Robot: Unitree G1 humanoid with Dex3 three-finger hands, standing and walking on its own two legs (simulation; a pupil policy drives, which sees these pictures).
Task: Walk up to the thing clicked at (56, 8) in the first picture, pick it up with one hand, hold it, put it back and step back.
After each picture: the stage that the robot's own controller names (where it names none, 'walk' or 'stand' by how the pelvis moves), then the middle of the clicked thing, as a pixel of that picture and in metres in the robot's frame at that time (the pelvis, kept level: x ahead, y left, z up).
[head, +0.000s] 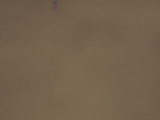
stand; (55, 5) +2.12 +0.38 -0.72
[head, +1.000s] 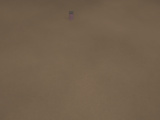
walk; (71, 15) +2.01 +0.12 -0.70
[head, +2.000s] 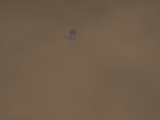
walk; (72, 35) +1.36 +0.08 -0.71
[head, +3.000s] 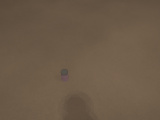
walk; (64, 75) +0.85 +0.15 -0.71
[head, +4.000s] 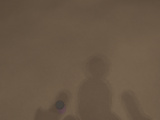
walk; (60, 107) +0.51 +0.21 -0.69
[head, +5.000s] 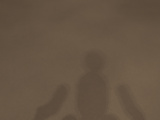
stand; out of the picture +0.33 +0.17 -0.71
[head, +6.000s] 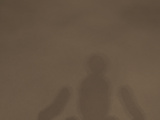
stand; out of the picture +0.33 +0.17 -0.72
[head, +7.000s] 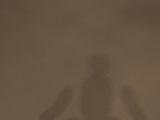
stand; out of the picture +0.32 +0.18 -0.72
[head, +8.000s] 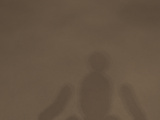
stand; out of the picture +0.31 +0.18 -0.73
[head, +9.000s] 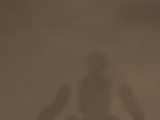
stand; out of the picture +0.31 +0.18 -0.73
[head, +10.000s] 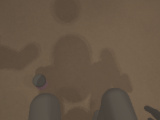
go down; (40, 82) +0.38 +0.17 -0.43
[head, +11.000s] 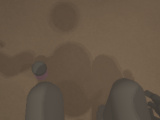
go down; (40, 71) +0.41 +0.17 -0.33
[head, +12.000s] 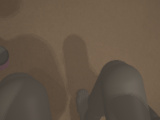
close in; out of the picture +0.41 +0.20 -0.24
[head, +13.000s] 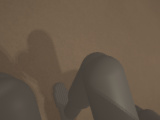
close; out of the picture +0.40 +0.22 -0.23
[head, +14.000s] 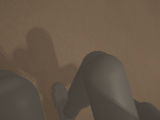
lift; out of the picture +0.40 +0.22 -0.23
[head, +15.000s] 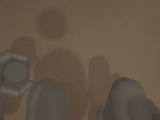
lift; (17, 77) +0.32 +0.23 -0.07
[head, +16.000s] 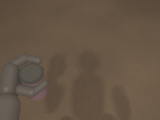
hold; (34, 82) +0.33 +0.17 +0.05
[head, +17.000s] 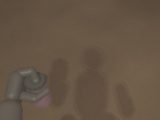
hold; (38, 90) +0.32 +0.17 +0.01
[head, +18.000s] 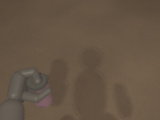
hold; (40, 90) +0.32 +0.16 +0.00
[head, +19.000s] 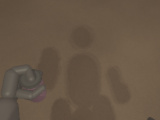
crouch; (34, 86) +0.34 +0.17 -0.05
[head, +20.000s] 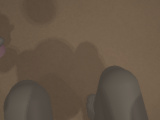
lower; out of the picture +0.46 +0.24 -0.11
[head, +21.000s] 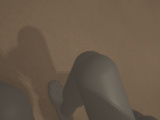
lower; out of the picture +0.43 +0.24 -0.23
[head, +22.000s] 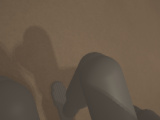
lower; out of the picture +0.43 +0.24 -0.23
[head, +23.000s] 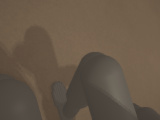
lower; out of the picture +0.42 +0.24 -0.23
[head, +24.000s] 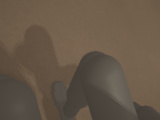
lower; out of the picture +0.42 +0.24 -0.23
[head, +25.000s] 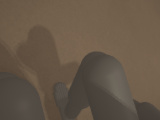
open; out of the picture +0.41 +0.21 -0.23
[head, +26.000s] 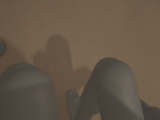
stand; out of the picture +0.41 +0.20 -0.22
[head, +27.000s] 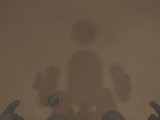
stand; (54, 102) +0.38 +0.16 -0.55
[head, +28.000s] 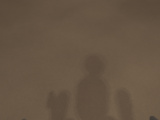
stand; out of the picture +0.34 +0.16 -0.66
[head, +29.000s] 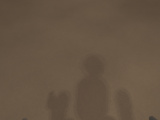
stand; out of the picture +0.35 +0.16 -0.67
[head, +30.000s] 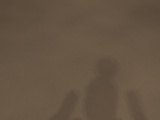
stand; out of the picture +0.35 +0.15 -0.72
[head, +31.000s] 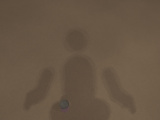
walk; (64, 106) +0.42 +0.10 -0.71
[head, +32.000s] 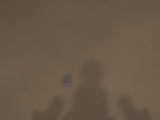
walk; (67, 81) +0.67 +0.17 -0.70
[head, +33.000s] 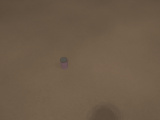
stand; (64, 63) +0.98 +0.20 -0.70
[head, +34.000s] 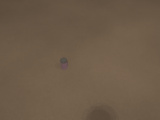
stand; (64, 63) +0.99 +0.19 -0.72
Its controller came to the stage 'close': yes
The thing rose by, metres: 0.72
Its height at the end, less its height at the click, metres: +0.00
